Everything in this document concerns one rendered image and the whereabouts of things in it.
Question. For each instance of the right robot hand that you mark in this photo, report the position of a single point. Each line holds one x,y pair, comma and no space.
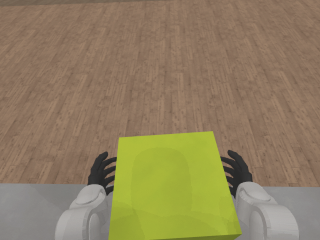
240,171

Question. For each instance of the carton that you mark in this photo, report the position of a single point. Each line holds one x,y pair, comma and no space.
171,187

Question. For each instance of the left robot hand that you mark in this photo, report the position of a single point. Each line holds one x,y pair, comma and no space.
98,172

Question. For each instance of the robot left forearm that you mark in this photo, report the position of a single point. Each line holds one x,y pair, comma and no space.
85,216

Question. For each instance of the robot right forearm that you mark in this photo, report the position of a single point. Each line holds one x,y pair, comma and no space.
263,216

